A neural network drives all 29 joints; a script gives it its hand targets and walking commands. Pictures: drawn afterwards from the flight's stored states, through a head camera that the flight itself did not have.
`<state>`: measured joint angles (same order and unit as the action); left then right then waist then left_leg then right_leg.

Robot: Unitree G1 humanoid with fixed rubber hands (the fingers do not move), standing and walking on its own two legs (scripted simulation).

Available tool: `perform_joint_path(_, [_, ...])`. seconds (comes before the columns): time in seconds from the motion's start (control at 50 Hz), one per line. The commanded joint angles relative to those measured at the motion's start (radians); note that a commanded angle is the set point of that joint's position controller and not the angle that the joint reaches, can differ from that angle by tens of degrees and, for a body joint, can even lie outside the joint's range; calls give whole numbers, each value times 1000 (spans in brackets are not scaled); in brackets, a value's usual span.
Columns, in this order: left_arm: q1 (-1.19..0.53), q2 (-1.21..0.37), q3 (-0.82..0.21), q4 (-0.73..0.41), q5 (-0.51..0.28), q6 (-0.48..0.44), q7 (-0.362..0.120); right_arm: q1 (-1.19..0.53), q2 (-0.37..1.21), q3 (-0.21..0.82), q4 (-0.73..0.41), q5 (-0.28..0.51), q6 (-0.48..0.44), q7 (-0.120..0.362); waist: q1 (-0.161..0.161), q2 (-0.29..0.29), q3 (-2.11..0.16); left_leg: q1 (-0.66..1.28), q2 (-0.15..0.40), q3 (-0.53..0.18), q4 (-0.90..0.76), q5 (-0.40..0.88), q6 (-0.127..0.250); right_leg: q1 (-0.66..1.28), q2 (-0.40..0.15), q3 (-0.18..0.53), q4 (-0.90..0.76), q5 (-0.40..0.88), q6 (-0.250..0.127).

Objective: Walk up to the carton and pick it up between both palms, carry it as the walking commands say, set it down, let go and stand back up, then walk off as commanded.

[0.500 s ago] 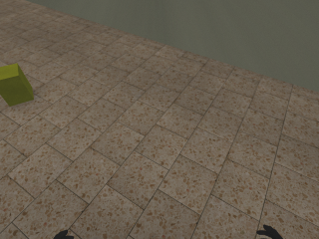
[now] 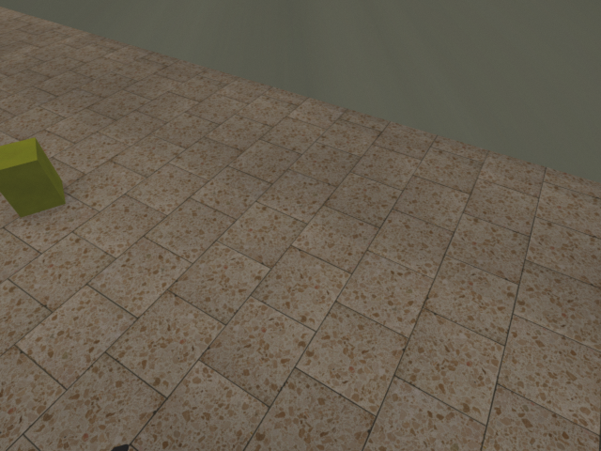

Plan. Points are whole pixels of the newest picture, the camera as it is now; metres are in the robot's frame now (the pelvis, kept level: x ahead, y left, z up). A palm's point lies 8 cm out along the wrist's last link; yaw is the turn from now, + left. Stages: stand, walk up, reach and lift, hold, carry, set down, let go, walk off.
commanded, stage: stand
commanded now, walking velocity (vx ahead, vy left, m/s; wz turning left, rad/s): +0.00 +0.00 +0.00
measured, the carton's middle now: (27, 177) +1.40 +1.31 -0.64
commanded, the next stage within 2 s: walk up in 0.48 s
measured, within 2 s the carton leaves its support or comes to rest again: neither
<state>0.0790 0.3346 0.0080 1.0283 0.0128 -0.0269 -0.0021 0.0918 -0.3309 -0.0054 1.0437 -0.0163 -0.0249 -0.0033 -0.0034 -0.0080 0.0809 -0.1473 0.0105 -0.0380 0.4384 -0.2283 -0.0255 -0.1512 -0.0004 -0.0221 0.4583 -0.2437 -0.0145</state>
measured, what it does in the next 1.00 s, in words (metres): steps on the spot: left foot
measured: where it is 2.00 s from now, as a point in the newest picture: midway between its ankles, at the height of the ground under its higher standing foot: outside the picture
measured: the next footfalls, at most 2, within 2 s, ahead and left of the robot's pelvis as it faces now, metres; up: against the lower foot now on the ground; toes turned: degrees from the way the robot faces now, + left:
left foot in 0.94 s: +0.05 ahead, +0.13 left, +0.00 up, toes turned +15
right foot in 1.40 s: +0.04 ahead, -0.08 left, +0.00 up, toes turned +21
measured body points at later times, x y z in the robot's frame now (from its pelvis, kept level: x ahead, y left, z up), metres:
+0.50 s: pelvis +0.00 -0.01 +0.00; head +0.00 -0.01 +0.45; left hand +0.10 +0.28 -0.12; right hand +0.08 -0.31 -0.12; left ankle +0.01 +0.14 -0.74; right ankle +0.01 -0.11 -0.74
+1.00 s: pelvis -0.02 +0.04 -0.03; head +0.01 +0.07 +0.42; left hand +0.04 +0.29 -0.18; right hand +0.09 -0.20 -0.16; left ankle +0.01 +0.12 -0.74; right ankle +0.00 -0.11 -0.72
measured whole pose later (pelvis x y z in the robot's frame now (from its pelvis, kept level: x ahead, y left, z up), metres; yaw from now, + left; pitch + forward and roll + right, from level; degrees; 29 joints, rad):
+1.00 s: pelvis -0.02 +0.04 -0.03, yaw +11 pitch -3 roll -2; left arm 0.15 0.22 0.04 0.89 0.00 0.08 0.03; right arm 0.21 -0.20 -0.03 0.91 -0.03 0.06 0.02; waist -0.02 -0.04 0.13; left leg -0.36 0.01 0.07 0.74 -0.32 0.06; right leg -0.33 -0.07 -0.09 0.89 -0.52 0.05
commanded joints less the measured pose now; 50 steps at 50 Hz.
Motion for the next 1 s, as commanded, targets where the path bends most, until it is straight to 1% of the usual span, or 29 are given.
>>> perform_joint_path(0.0, [-70, 206, 36, -46, 1, -19, 12, -46, -192, -40, -45, 3, -12, 2, -6, -30, -87, -8, 81, -78, -122, 140, 49, 34, -113, 107, -124, 158, -31])
perform_joint_path(0.02, [-48, 196, 31, -52, -5, -18, 12, -54, -200, -38, -56, -10, -7, 5, 8, 17, -71, -11, 83, -71, -116, 138, 42, 41, -125, 96, -129, 147, -24])
perform_joint_path(0.1, [-39, 214, 34, -32, 1, -17, 7, -13, -204, -41, -32, 6, -12, -4, -15, -20, -106, 36, 94, -81, -124, 118, 45, 47, -130, 117, -156, 170, -37])
perform_joint_path(0.16, [-44, 207, 37, -30, -1, -24, 15, -35, -180, -32, -29, 1, -11, -2, 4, 28, -67, 8, 94, -87, -143, 102, 52, 36, -132, 137, -175, 134, -39])
perform_joint_path(0.22, [-78, 212, 36, -49, 1, -16, 14, -47, -190, -34, -31, 2, -7, 1, -4, -33, -84, 27, 95, -75, -145, 81, 44, 25, -141, 130, -190, 109, -38])
perform_joint_path(0.26, [-71, 201, 43, -32, 5, -17, 12, -38, -223, -49, -38, 0, -9, -10, -13, 35, -79, 16, 86, -73, -125, 90, 45, 19, -134, 147, -206, 78, -39])
perform_joint_path(0.28, [-44, 226, 40, -40, 3, -19, 13, -45, -196, -37, -33, -2, 2, -8, -10, -1, -97, 45, 105, -80, -141, 130, 53, 26, -123, 118, -173, 135, -31])
perform_joint_path(0.34, [-22, 216, 43, -20, 0, -18, 6, -21, -217, -41, -34, 5, -4, -12, -5, 8, -62, 17, 102, -71, -131, 138, 46, 30, -126, 124, -183, 171, -27])
perform_joint_path(0.36, [-30, 224, 44, -20, 1, -11, 10, -13, -200, -32, -30, -2, -3, -9, -11, -36, -53, 4, 100, -65, -133, 127, 47, 33, -120, 98, -177, 182, -21])
perform_joint_path(0.42, [-33, 203, 38, -35, -3, -12, 12, -22, -206, -38, -29, 0, -5, -11, 12, 40, -62, -11, 97, -70, -145, 104, 45, 37, -127, 124, -185, 104, -39])
perform_joint_path(0.48, [-40, 243, 46, -26, 4, -13, 9, -55, -185, -33, -35, 1, 3, -10, 8, 60, -97, 10, 106, -64, -137, 115, 45, 61, -116, 108, -180, 99, -35])
perform_joint_path(0.52, [-80, 211, 38, -44, -1, -9, 7, -36, -209, -34, -34, 8, -8, -1, -18, -1, -84, 3, 98, -80, -138, 113, 34, 48, -123, 108, -182, 118, -29])
perform_joint_path(0.54, [-52, 212, 50, -31, -1, -7, 4, -26, -204, -37, -21, 3, -7, -7, 0, -25, -53, -6, 102, -73, -141, 93, 39, 26, -120, 116, -192, 81, -30])
perform_joint_path(0.6, [-22, 222, 35, -14, -10, -8, 9, -43, -194, -30, -31, 2, 0, -6, -6, 26, -59, 31, 109, -61, -130, 102, 40, 3, -120, 130, -218, 115, -25])
perform_joint_path(0.62, [-32, 220, 33, -24, 7, -9, 6, -3, -183, -30, -27, 4, -2, -6, -17, -20, -72, 15, 104, -70, -145, 112, 31, 36, -114, 101, -181, 131, -26])
perform_joint_path(0.64, [-32, 224, 41, -29, -7, -8, 9, -3, -193, -20, -9, 0, -2, -11, 12, 8, -46, -10, 103, -69, -141, 114, 39, 49, -116, 129, -181, 149, -29])
perform_joint_path(0.66, [135, 236, 87, -109, -84, 31, -38, 131, -13, 12, -207, 0, 52, -57, 20, -181, -91, -212, 14, 71, 46, -223, 56, 162, -218, 206, -145, -160, 21])
perform_joint_path(0.68, [93, 149, 54, -53, -10, 54, 22, 4, -78, -69, -93, -10, 53, -8, 57, -144, 32, -352, 37, 66, 251, -121, 35, 120, -324, 176, -155, 89, -48])
perform_joint_path(0.7, [104, 126, 54, -101, -21, 55, 34, -8, -73, -62, -129, -5, 68, 9, 51, -85, -16, -396, 20, 27, 393, -216, 32, 168, -367, 207, -101, 388, -109])
perform_joint_path(0.74, [159, 151, 60, -96, -18, 47, 52, -35, -44, -58, -191, -6, 81, 12, 58, -70, -75, -390, 49, 33, 577, -340, 6, 75, -473, 231, -94, 574, -165])
perform_joint_path(0.76, [94, 127, 62, -130, -16, 52, 54, 57, -40, -61, -185, -17, 88, 26, 17, -109, -118, -363, 66, 27, 604, -323, -5, 69, -447, 179, -99, 485, -160])
perform_joint_path(0.82, [2, 99, 70, -178, -6, 54, 49, 129, -20, -59, -194, -9, 95, 31, -42, -177, -104, -216, 89, 23, 409, -265, 8, -53, -366, 57, -68, 333, -62])
perform_joint_path(0.84, [33, 90, 66, -183, -3, 60, 44, 98, -10, -58, -190, -8, 98, 38, -19, -153, -105, -185, 46, 96, 357, -233, 2, -70, -328, 26, -55, 291, -62])
perform_joint_path(0.86, [15, 98, 81, -187, -2, 68, 37, 147, -7, -57, -197, -1, 104, 38, -51, -223, -106, -114, 51, 122, 274, -169, 9, -87, -328, -8, -4, 191, -29])
perform_joint_path(0.88, [-1, 106, 86, -207, -6, 76, 35, 214, -16, -62, -178, -5, 92, 31, -73, -165, -112, -48, 34, 111, 122, -82, 14, -109, -303, -19, 69, 114, -12])
perform_joint_path(0.9, [30, 63, 76, -215, -12, 81, 31, 240, -51, -74, -161, -13, 80, 25, -85, 48, -87, -48, 103, -18, -75, -44, 36, -144, -211, -91, 249, 40, 15])
perform_joint_path(0.92, [66, -19, 43, -248, -8, 82, 26, 231, -165, -101, -165, -20, 75, 11, -63, 435, -32, 14, 363, -400, -207, 236, 114, -411, -44, -147, 508, -364, 73])
perform_joint_path(0.94, [22, 18, 55, -257, -3, 96, 31, 247, -201, -106, -172, -23, 75, 11, -73, 264, -6, -109, 428, -537, -215, 180, 212, -389, -38, 1, 630, -411, 91])
perform_joint_path(0.98, [-6, 13, 51, -239, -3, 93, 36, 205, -135, -95, -171, -13, 71, 0, -42, 132, 10, -137, 321, -472, -195, 69, 204, -397, -60, 53, 696, -333, 75])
